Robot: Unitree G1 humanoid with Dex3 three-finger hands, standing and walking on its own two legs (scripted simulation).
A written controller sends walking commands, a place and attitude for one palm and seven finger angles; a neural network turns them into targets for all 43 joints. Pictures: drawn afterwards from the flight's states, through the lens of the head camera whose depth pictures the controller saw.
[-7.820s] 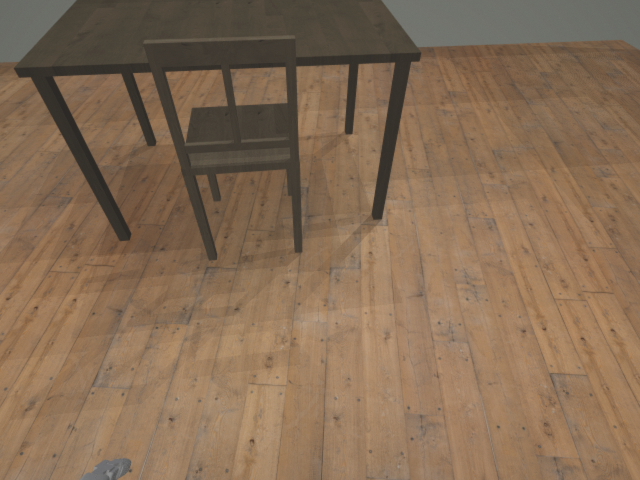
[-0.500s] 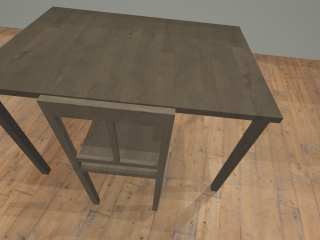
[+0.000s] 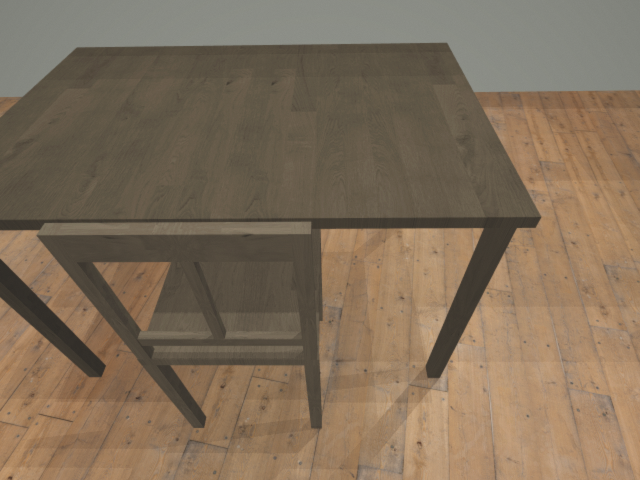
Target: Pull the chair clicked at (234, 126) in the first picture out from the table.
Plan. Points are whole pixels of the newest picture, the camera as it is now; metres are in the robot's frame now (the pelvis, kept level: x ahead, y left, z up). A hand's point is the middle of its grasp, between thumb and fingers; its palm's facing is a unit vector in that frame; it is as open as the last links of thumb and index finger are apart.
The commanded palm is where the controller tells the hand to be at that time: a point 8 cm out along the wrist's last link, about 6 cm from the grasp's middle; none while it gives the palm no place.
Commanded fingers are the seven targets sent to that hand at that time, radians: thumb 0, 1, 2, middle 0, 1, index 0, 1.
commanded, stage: look again from close up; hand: left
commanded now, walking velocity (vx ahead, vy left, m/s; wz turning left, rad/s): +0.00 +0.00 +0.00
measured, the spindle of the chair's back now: (205, 300) +0.42 +0.22 -0.09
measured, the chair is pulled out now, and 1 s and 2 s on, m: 0.00 0.00 0.00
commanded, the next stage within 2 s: none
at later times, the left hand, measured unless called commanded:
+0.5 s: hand out of the picture +0.01 +0.18 -0.17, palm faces +0.00 -0.98 -0.21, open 7.3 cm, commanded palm none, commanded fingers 0.00 0.90 0.90 -0.20 -0.30 -0.20 -0.30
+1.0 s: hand out of the picture +0.00 +0.20 -0.17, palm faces -0.01 -0.98 -0.21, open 7.4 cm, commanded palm none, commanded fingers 0.00 0.90 0.90 -0.20 -0.30 -0.20 -0.30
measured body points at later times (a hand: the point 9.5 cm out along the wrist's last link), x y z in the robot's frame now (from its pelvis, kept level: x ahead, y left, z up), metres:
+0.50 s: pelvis +0.01 +0.00 +0.00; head +0.01 +0.01 +0.45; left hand +0.01 +0.23 -0.16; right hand +0.04 -0.23 -0.15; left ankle +0.00 +0.14 -0.73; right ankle -0.06 -0.08 -0.73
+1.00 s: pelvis +0.00 +0.02 +0.01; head +0.00 +0.02 +0.46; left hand +0.00 +0.25 -0.15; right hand +0.01 -0.21 -0.15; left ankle +0.00 +0.14 -0.73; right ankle -0.06 -0.08 -0.73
